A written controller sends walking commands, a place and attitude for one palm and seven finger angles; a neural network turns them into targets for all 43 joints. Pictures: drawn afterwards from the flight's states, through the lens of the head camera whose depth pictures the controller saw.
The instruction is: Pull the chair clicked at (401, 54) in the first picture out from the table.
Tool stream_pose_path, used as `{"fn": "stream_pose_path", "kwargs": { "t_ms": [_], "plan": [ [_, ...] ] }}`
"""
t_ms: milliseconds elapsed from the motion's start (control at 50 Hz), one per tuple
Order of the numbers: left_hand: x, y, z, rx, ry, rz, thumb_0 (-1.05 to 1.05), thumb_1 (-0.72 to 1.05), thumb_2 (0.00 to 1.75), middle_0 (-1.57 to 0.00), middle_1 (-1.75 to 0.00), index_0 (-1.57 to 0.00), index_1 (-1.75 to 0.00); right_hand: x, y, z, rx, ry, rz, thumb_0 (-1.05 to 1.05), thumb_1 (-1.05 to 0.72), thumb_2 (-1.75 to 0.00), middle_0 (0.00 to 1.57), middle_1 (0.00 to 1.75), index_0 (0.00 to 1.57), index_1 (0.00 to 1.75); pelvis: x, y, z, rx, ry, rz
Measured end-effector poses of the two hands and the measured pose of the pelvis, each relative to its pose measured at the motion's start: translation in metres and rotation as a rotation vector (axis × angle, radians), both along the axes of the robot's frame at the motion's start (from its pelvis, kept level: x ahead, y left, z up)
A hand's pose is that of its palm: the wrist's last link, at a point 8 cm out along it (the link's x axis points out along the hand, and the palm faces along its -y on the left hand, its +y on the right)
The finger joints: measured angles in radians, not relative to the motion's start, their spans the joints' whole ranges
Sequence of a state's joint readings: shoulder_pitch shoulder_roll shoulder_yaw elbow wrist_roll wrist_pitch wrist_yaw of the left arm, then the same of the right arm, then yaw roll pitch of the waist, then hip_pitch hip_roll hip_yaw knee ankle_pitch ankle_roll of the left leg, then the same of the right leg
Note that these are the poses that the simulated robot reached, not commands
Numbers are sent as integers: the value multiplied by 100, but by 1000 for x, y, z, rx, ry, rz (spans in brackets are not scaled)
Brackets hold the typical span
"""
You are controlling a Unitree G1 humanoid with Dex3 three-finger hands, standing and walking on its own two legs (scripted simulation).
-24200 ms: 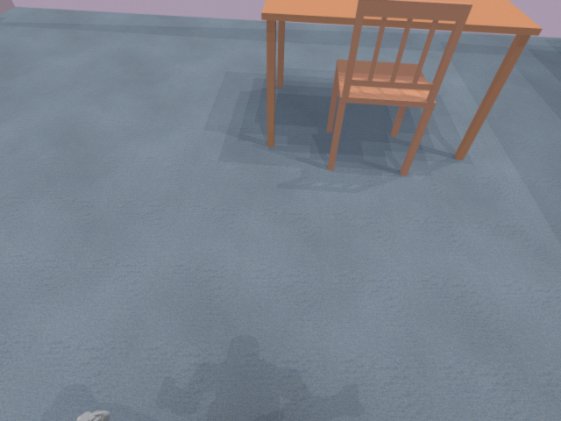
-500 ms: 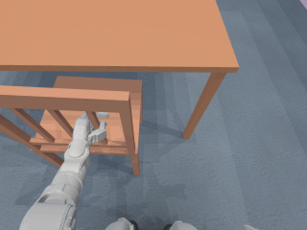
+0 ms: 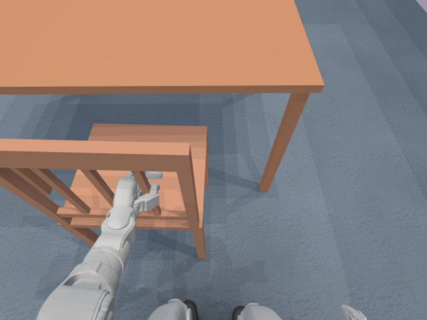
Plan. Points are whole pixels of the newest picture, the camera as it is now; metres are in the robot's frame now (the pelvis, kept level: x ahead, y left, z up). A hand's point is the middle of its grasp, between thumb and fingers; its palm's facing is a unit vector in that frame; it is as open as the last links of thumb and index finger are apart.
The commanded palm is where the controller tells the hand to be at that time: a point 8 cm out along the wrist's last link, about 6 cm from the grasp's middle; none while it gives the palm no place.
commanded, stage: step backward, pulling the chair out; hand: left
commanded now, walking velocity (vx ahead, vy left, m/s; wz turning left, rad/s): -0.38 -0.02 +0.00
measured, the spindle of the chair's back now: (106, 192) +0.39 +0.25 -0.10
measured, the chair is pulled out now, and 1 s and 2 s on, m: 0.14 0.19 0.22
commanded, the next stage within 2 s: none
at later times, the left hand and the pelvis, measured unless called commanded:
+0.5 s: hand (157, 212) +0.33 +0.12 -0.06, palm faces -0.04 -0.98 -0.18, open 5.0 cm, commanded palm +0.33 +0.17 -0.05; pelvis -0.02 +0.00 +0.00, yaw -1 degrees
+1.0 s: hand (157, 216) +0.32 +0.12 -0.06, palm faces -0.07 -0.98 -0.19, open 5.0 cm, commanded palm +0.30 +0.17 -0.05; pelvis -0.06 +0.02 +0.00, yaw +1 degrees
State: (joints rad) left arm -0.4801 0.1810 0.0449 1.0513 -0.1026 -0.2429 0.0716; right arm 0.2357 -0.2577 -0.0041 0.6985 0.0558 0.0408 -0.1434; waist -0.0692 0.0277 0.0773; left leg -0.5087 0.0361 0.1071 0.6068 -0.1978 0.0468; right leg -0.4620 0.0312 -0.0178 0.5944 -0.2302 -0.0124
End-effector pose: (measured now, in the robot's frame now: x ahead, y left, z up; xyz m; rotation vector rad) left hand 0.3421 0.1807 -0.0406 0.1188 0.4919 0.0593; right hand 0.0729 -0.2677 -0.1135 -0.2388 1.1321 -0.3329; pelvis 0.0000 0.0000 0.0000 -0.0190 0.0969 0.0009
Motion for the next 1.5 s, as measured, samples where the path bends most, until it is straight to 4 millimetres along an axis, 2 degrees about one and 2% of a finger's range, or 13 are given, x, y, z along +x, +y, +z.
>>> {"fn": "stream_pose_path", "kwargs": {
  "t_ms": [140, 260, 380, 480, 620, 720, 840, 940, 1100, 1180, 1260, 1340, 1500],
  "plan": [
    [-22, -6, 1, 20, 5, -2, 3, 75, 82, -30, -109, -50, -145, -12, -1, -8, 17, -32, 25, 0, -90, -90, 20, 30, 20, 30, -15, -6, -3, 7, -32, 4],
    [-33, -10, 1, 34, 11, 9, 3, 74, 83, -32, -111, -50, -145, -24, 1, -14, 47, -36, 29, 0, -90, -90, 20, 30, 20, 30, -19, -10, -3, 7, -44, 5],
    [-34, -10, 2, 46, 21, -21, 3, 73, 83, -32, -112, -50, -145, -35, -1, -11, 25, -14, 21, 0, -90, -90, 20, 30, 20, 30, -18, -2, 0, -1, -51, 9],
    [-31, -9, 2, 57, 23, -63, 2, 73, 84, -33, -118, -50, -145, -35, 1, -7, 5, -20, 25, 0, -90, -90, 20, 30, 20, 30, -20, 1, -1, 11, -57, -8],
    [-32, -11, 2, 53, 24, -24, 3, 72, 84, -33, -119, -50, -145, -29, 8, -13, 50, -76, 52, 0, -90, -90, 20, 30, 20, 30, -32, -10, -6, 6, -95, -28],
    [-36, -12, 2, 60, 16, 16, 3, 71, 84, -35, -119, -50, -145, -32, 2, -18, 75, -74, 44, 0, -90, -90, 20, 30, 20, 30, -36, -19, -8, 18, -80, -20],
    [-39, -13, 3, 50, 37, 19, 4, 72, 83, -34, -119, -50, -145, -40, -8, -8, 39, -14, 58, 0, -90, -90, 20, 30, 20, 30, -38, -10, 3, 53, -47, 3],
    [-37, -11, 2, 57, 28, -57, 3, 73, 82, -33, -124, -50, -145, -42, -8, -7, -28, 17, 68, 0, -90, -90, 20, 30, 20, 30, -46, 9, 0, 25, -11, 41],
    [-45, -6, 2, 66, -2, -132, 3, 75, 80, -32, -127, -50, -145, -46, 27, 1, 22, -31, 24, 0, -90, -90, 20, 30, 20, 30, -63, 22, 2, 36, -27, -19],
    [-54, -4, 2, 70, -11, -123, 3, 74, 80, -33, -127, -50, -145, -55, 43, -6, 78, -39, 9, 0, -90, -90, 20, 30, 20, 30, -67, 20, -1, 32, -34, -30],
    [-64, -4, 2, 70, -11, -101, 3, 73, 80, -34, -127, -50, -145, -67, 48, -14, 110, -17, 2, 0, -90, -90, 20, 30, 20, 30, -71, 17, -4, 30, -31, -27],
    [-72, -3, 2, 69, -9, -91, 3, 73, 81, -34, -126, -50, -145, -84, 43, -18, 100, 11, -6, 0, -90, -90, 21, 30, 21, 30, -76, 18, -3, 31, -25, -23],
    [-81, -1, 2, 76, -10, -114, 3, 73, 81, -35, -126, -50, -145, -111, 27, -10, 31, 41, -34, 0, -90, -90, 20, 30, 20, 30, -82, 24, -1, 48, -28, -33]
  ]
}}
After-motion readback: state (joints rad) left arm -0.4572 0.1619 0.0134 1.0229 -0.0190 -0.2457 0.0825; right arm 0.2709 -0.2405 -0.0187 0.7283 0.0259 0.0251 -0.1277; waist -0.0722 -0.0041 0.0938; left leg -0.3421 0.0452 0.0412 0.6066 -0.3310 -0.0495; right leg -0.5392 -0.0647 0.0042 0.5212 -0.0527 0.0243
